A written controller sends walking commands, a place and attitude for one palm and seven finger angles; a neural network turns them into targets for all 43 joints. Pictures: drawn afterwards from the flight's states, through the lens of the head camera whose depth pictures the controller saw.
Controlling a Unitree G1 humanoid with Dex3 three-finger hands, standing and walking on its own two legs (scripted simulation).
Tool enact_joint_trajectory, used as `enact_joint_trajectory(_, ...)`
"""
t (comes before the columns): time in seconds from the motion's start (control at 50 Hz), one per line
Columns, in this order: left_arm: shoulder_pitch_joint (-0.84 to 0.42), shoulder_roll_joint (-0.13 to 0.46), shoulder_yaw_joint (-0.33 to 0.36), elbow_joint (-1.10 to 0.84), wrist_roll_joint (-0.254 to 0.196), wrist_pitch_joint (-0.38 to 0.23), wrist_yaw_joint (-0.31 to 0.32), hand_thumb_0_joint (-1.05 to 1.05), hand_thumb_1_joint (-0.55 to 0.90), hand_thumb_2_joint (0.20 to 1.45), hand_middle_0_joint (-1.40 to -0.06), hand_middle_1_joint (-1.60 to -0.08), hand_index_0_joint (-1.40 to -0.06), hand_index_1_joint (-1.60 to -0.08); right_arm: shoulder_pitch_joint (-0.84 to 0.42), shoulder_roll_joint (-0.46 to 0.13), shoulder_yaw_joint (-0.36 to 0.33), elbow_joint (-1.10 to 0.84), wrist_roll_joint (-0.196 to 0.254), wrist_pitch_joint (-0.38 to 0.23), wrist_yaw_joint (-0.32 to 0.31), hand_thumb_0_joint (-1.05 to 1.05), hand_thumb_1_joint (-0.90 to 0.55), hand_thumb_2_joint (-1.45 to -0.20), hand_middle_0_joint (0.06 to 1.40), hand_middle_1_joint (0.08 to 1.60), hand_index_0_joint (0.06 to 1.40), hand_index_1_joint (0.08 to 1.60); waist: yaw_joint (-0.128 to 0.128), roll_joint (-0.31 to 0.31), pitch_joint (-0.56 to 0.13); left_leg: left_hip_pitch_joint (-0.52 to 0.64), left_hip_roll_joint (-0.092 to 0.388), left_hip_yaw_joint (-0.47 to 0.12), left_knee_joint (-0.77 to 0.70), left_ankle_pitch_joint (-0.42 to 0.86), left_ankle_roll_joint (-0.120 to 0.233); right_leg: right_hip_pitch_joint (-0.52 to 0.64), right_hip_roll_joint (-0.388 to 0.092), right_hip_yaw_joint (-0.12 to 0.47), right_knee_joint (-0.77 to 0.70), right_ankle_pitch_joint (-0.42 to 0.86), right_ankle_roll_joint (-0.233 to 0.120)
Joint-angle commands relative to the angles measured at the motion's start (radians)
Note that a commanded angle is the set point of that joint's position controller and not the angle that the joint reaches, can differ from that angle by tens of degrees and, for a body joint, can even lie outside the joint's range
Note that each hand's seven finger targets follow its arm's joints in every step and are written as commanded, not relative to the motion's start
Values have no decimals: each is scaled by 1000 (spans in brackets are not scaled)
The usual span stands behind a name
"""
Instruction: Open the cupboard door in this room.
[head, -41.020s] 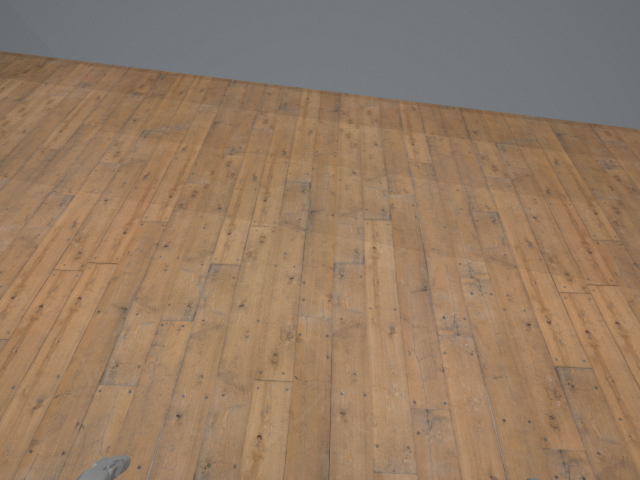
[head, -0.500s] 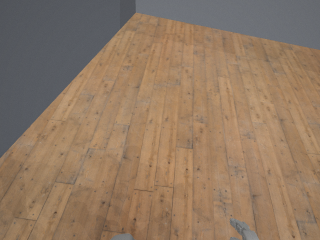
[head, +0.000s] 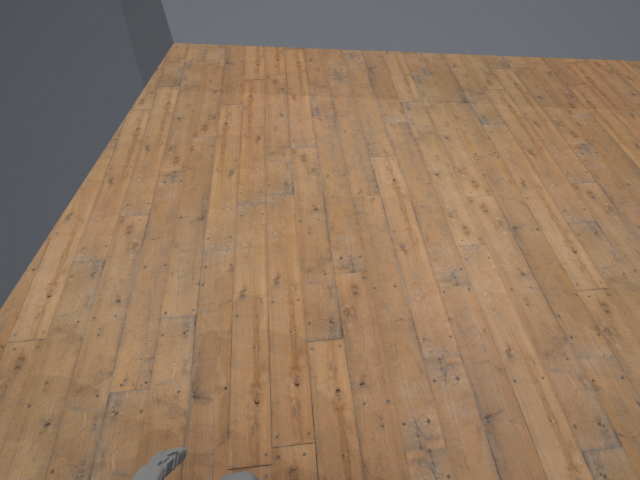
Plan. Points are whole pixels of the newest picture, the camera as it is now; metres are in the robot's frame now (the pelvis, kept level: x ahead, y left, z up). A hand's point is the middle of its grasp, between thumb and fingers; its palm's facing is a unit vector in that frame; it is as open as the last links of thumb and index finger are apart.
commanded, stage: walk to a spot facing it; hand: left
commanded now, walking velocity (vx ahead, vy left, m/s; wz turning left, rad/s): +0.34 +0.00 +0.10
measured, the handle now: out of the picture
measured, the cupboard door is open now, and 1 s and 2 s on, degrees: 44 44 44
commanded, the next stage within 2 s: turn to face it in 0.14 s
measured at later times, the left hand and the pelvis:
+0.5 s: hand (190, 417) +0.23 +0.21 -0.18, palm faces +0.16 -0.97 -0.17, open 7.4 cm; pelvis +0.21 +0.02 +0.00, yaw +6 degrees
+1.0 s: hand (208, 397) +0.26 +0.18 -0.17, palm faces +0.46 -0.86 -0.23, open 7.4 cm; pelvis +0.29 -0.02 +0.00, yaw +27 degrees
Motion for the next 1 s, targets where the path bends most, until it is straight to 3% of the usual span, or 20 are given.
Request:
enact_joint_trajectory(0.0, 161, 93, 14, 22, 7, -14, 16, 0, 900, 900, -200, -300, -200, -300, -22, -18, -8, -93, -8, -23, 4, 0, -900, -900, 200, 300, 200, 300, 34, -107, -35, -162, 47, -29, -110, 99, -13, 95, -257, 185, -354, 224, -122)
enact_joint_trajectory(0.16, 232, 104, 7, 75, 9, -31, 17, 0, 900, 900, -200, -300, -200, -300, -233, -26, -12, -175, -4, -37, 32, 0, -900, -900, 200, 300, 200, 300, 61, -131, 20, -149, -5, 15, -438, 231, 12, 201, -245, 114, -318, 389, -91)
enact_joint_trajectory(0.2, 226, 125, 10, 79, 7, -29, 20, 0, 900, 900, -200, -300, -200, -300, -222, -51, -12, -176, -5, -43, 27, 0, -900, -900, 200, 300, 200, 300, 33, -97, 7, -73, -39, 40, -511, 218, 30, 237, -249, 85, -246, 530, -80)
enact_joint_trajectory(0.24, 216, 129, 8, 77, 0, -21, 25, 0, 900, 900, -200, -300, -200, -300, -40, -104, -17, -117, -13, -49, 13, 0, -900, -900, 200, 300, 200, 300, -52, -26, -100, 228, -79, 43, -627, 365, 57, 172, -191, 10, 18, 642, -22)
enact_joint_trajectory(0.26, 246, 106, 6, 61, -4, -13, 24, 0, 900, 900, -200, -300, -200, -300, 86, -194, -34, -92, -24, -53, 3, 0, -900, -900, 200, 300, 200, 300, -81, 137, -209, 449, 80, -172, -627, 582, 135, 2, -94, -36, 267, 382, 37)
enact_joint_trajectory(0.28, 278, 59, -6, 36, -18, -15, 19, 0, 900, 900, -200, -300, -200, -300, 161, -276, -50, -82, -20, -47, -8, 0, -900, -900, 200, 300, 200, 300, -78, 320, -296, 588, 313, -465, -696, 883, 276, -181, 26, -35, 576, -289, 66)
enact_joint_trajectory(0.3, 214, 80, -7, 12, -8, -9, 27, 0, 900, 900, -200, -300, -200, -300, 125, -282, -43, -93, -9, -36, -21, 0, -900, -900, 200, 300, 200, 300, -69, 214, -289, 507, 340, -511, -736, 858, 305, -219, 10, 85, 703, -343, 55)
enact_joint_trajectory(0.36, 138, 68, 0, -3, 1, 11, 17, 0, 900, 900, -200, -300, -200, -300, -87, -193, -25, -167, -9, -45, -30, 0, -900, -900, 200, 300, 200, 300, 14, 128, -114, 201, 239, -358, -794, 674, 236, -258, -81, 146, 685, -197, 92)
enact_joint_trajectory(0.42, 177, 37, 5, -7, 1, 47, 14, 0, 900, 900, -200, -300, -200, -300, -156, -205, -21, -191, -7, -41, -28, 0, -900, -900, 200, 300, 200, 300, 56, 104, -164, 141, 156, -232, -778, 745, 196, -150, -53, 113, 478, -156, 114)
enact_joint_trajectory(0.54, 129, 54, 24, -81, 3, 69, 20, 0, 900, 900, -200, -300, -200, -300, -217, -226, -55, -234, -12, 1, -13, 0, -900, -900, 200, 300, 200, 300, 63, 140, -139, -2, 113, -304, -794, 346, 183, -30, -8, 72, 231, -71, 124)
enact_joint_trajectory(0.6, 195, 94, 38, -89, 4, 58, 24, 0, 900, 900, -200, -300, -200, -300, -266, -218, -65, -265, -7, 18, -7, 0, -900, -900, 200, 300, 200, 300, 111, 80, -138, -114, 46, -303, -692, 215, 125, 167, -7, 71, -29, 42, 117)
enact_joint_trajectory(0.62, 220, 160, 51, -95, 14, 47, 32, 0, 900, 900, -200, -300, -200, -300, -259, -169, -60, -279, 2, 20, -1, 0, -900, -900, 200, 300, 200, 300, 126, -101, -149, -238, -51, -219, -538, 68, 62, 283, -160, 227, -189, -2, 78)
enact_joint_trajectory(0.64, 229, 253, 66, -109, 24, 45, 39, 0, 900, 900, -200, -300, -200, -300, -265, -111, -53, -305, 3, 18, 5, 0, -900, -900, 200, 300, 200, 300, 142, -377, -150, -325, -178, -50, -249, -176, -10, 285, -445, 498, -302, 83, -38)
enact_joint_trajectory(0.66, 209, 252, 59, -126, 15, 48, 44, 0, 900, 900, -200, -300, -200, -300, -285, -157, -64, -309, -3, 27, 6, 0, -900, -900, 200, 300, 200, 300, 138, -297, -137, -281, -119, -105, -31, -210, -7, 171, -517, 487, -301, 155, -104)
enact_joint_trajectory(0.68, 149, 220, 53, -137, 15, 47, 49, 0, 900, 900, -200, -300, -200, -300, -292, -137, -63, -294, -2, 37, 7, 0, -900, -900, 200, 300, 200, 300, 101, -258, -116, -290, -92, -125, 80, -151, -13, 140, -452, 442, -276, 195, -105)
enact_joint_trajectory(0.72, 66, 160, 32, -159, 11, 47, 47, 0, 900, 900, -200, -300, -200, -300, -255, -123, -54, -268, -4, 46, 20, 0, -900, -900, 200, 300, 200, 300, 50, -202, -101, -261, -57, -99, 121, -27, -31, 116, -342, 202, -219, 336, -61)
enact_joint_trajectory(0.76, 74, 155, 30, -159, 15, 43, 47, 0, 900, 900, -200, -300, -200, -300, -255, -108, -47, -268, 1, 52, 26, 0, -900, -900, 200, 300, 200, 300, 50, -199, -104, -220, -59, -62, 14, -11, -41, 144, -315, 100, -196, 453, -40)
enact_joint_trajectory(0.9, 172, 224, 46, -126, 18, 42, 39, 0, 900, 900, -200, -300, -200, -300, -350, -101, -27, -313, 5, 43, 35, 0, -900, -900, 200, 300, 200, 300, 103, -215, -115, -112, -96, 40, -368, -22, -26, 273, -340, 14, -94, 716, -39)
enact_joint_trajectory(0.94, 165, 238, 53, -127, 16, 42, 36, 0, 900, 900, -200, -300, -200, -300, -326, -120, -28, -320, 5, 37, 32, 0, -900, -900, 200, 300, 200, 300, 84, -203, -150, -36, -110, 59, -481, 29, -13, 279, -345, -9, -31, 749, -25)
enact_joint_trajectory(0.98, 137, 243, 54, -139, 5, 43, 29, 0, 900, 900, -200, -300, -200, -300, -219, -176, -44, -302, -3, 30, 29, 0, -900, -900, 200, 300, 200, 300, 14, -139, -206, 198, -112, 56, -664, 231, 14, 168, -318, -70, 154, 677, 36)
